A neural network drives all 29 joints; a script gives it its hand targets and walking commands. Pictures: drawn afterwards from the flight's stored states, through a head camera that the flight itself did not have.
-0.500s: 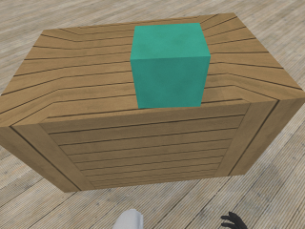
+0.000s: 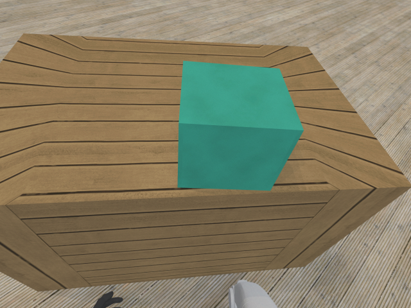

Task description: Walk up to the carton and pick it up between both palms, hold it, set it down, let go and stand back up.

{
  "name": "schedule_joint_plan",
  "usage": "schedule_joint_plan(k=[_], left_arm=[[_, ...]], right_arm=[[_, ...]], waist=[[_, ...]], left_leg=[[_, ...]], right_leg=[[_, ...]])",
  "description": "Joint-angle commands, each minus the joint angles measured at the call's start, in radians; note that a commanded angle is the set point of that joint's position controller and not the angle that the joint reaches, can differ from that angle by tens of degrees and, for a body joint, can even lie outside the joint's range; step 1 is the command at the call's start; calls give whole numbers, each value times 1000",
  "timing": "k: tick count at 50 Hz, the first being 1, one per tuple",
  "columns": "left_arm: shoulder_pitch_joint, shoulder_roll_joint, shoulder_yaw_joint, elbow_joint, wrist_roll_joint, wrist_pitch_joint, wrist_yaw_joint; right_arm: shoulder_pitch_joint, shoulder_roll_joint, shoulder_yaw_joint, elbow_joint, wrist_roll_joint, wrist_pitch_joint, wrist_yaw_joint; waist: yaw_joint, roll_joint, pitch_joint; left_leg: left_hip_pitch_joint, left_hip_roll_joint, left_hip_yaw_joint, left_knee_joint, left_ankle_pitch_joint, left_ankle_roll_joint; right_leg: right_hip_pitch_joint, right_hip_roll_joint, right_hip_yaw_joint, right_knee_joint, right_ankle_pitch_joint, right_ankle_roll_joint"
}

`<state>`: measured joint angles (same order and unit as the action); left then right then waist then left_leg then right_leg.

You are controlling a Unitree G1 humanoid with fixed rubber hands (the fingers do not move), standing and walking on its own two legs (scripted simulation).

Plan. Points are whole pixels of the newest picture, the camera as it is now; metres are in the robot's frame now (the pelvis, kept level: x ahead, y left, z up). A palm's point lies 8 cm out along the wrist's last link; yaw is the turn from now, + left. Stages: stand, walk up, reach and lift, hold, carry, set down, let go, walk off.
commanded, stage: walk up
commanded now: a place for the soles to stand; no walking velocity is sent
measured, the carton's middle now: (228, 128) +0.49 -0.05 +0.06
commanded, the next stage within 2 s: none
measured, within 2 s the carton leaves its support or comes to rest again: neither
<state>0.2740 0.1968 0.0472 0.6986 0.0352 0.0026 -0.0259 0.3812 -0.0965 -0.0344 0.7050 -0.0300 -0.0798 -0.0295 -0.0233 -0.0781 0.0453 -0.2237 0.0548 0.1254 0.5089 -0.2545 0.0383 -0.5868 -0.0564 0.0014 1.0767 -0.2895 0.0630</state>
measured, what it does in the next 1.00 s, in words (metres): steps on the spot: right foot, then left foot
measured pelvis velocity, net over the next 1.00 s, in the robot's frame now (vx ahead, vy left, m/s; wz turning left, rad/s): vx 0.02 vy -0.01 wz -0.02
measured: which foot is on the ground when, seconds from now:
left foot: down 0.00-0.16, up 0.18-0.44, down 0.46-1.00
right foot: up 0.00-0.12, down 0.14-1.00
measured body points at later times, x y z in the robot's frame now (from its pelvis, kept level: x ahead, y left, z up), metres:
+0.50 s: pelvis +0.00 -0.01 -0.03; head +0.03 -0.01 +0.42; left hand +0.16 +0.20 -0.13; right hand +0.12 -0.23 -0.15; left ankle -0.02 +0.09 -0.74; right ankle +0.12 -0.13 -0.74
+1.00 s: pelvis +0.02 -0.01 -0.01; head +0.03 -0.02 +0.44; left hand +0.10 +0.21 -0.14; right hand +0.12 -0.22 -0.14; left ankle -0.02 +0.09 -0.74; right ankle +0.11 -0.13 -0.74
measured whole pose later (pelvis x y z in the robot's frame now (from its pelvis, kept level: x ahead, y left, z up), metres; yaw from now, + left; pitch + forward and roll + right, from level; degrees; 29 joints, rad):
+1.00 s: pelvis +0.02 -0.01 -0.01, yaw -1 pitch -2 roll +1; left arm 0.32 0.13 0.00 0.75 0.02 -0.01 -0.01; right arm 0.29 -0.13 -0.02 0.71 0.00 0.00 0.02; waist 0.02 0.01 0.05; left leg -0.15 -0.01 0.11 0.56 -0.38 0.04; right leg -0.36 -0.02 0.01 0.54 -0.14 0.00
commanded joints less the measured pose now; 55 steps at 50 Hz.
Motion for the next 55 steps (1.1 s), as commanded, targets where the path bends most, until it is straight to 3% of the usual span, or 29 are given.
schedule_joint_plan(k=[1,3,5,6,7,8,9,10,13,17,20,22,23,24,25,26,27,28,31,33,35,37,47,55], left_arm=[[-35,-58,-35,-73,-6,-35,25],[-42,-44,-27,-84,-5,-36,39],[23,-12,-10,-77,0,-44,51],[45,26,1,-80,5,-51,55],[59,91,20,-99,13,-55,57],[44,107,26,-118,1,-49,58],[-4,103,32,-124,-20,-41,63],[-43,80,28,-141,-30,-36,67],[-102,35,10,-161,-11,-30,75],[-118,34,9,-168,-9,-27,68],[-151,63,15,-171,-7,-14,61],[-183,81,16,-171,-12,0,51],[-178,71,11,-166,-19,6,42],[-149,38,-2,-160,-24,7,32],[-158,20,-6,-159,-30,8,30],[-158,23,-3,-155,-16,5,32],[-136,7,-12,-137,-15,-1,26],[-112,-16,-21,-122,-19,-8,21],[-81,-4,-18,-96,-5,-30,26],[-92,17,-16,-93,-6,-38,30],[-73,24,-12,-88,-7,-30,28],[-61,26,-10,-82,-9,-22,23],[6,37,-13,-51,-18,-42,25],[0,33,-9,-53,-20,-40,34]], right_arm=[[-69,-153,-40,-89,12,-10,14],[-59,-186,-47,-90,15,15,22],[-82,-186,-37,-100,20,37,30],[-49,-144,-21,-99,23,42,35],[-3,-91,2,-110,24,46,40],[24,-73,9,-105,18,65,33],[-5,-109,0,-105,9,88,22],[-57,-133,-5,-114,-4,103,17],[-33,-146,-15,-85,-2,119,14],[-59,-131,-8,-92,0,109,20],[-46,-109,-6,-100,5,100,27],[25,-105,-14,-93,6,87,32],[42,-119,-20,-99,1,79,35],[57,-153,-32,-108,-8,69,35],[-25,-206,-49,-120,3,65,32],[-122,-213,-54,-129,14,64,25],[-181,-166,-32,-136,21,60,20],[-188,-153,-21,-141,21,55,17],[-159,-136,-10,-127,31,43,37],[-136,-124,-11,-126,35,41,47],[-131,-122,-13,-129,36,48,46],[-121,-124,-12,-122,38,58,40],[-69,-125,-19,-80,27,56,42],[-60,-127,-15,-58,23,57,38]], waist=[[2,302,-42],[7,261,-77],[52,159,-103],[54,53,-124],[48,-91,-187],[35,-113,-209],[39,-109,-204],[51,-116,-162],[22,-150,-167],[33,-105,-190],[20,-101,-181],[-20,-76,-160],[-28,-20,-130],[-26,111,-109],[-17,222,-37],[5,228,48],[38,196,73],[50,185,61],[43,200,-18],[27,199,-45],[29,193,-9],[31,157,45],[16,34,-8],[21,25,-69]], left_leg=[[-28,106,-26,-82,547,134],[-51,124,-49,-26,458,132],[-141,102,-69,74,252,80],[-182,79,-78,135,88,40],[-231,41,-64,236,-182,-13],[-182,-19,-75,390,-435,-40],[-183,-31,-106,483,-442,-50],[-209,-24,-116,517,-427,-59],[-207,-21,-131,550,-377,-78],[-186,-21,-97,444,-354,-84],[-95,-37,-55,288,-297,-61],[26,-51,-37,87,-136,-25],[62,-36,-85,-11,-86,-3],[43,69,-260,-124,-216,33],[-134,194,-473,-247,-432,92],[-296,221,-501,-295,-450,112],[-291,185,-407,-287,-364,86],[-225,151,-327,-244,-242,57],[-112,88,-212,-120,44,37],[-100,81,-197,-123,-23,27],[-158,87,-211,-182,-234,37],[-196,84,-213,-217,-306,39],[-48,33,-136,-114,-105,26],[0,27,-109,-90,-19,9]], right_leg=[[141,25,-103,-302,107,13],[243,41,-122,-396,174,0],[418,40,-103,-540,334,-29],[498,-19,-16,-576,398,-53],[556,-206,201,-611,440,-115],[482,-320,346,-660,393,-216],[414,-338,390,-727,228,-298],[362,-313,370,-764,139,-306],[344,-238,237,-741,136,-263],[361,-214,196,-721,84,-243],[295,-194,167,-710,-14,-216],[201,-168,132,-690,-96,-166],[143,-142,106,-668,-135,-122],[104,-88,45,-554,-157,-68],[125,42,-61,-442,-147,-30],[219,41,-21,-384,-112,-37],[247,31,-5,-396,-75,-47],[239,33,-9,-450,-26,-57],[324,23,-9,-550,184,-69],[350,4,24,-567,189,-73],[356,7,37,-577,82,-69],[342,18,35,-578,43,-63],[311,-23,123,-631,144,-86],[346,-35,130,-597,298,-104]])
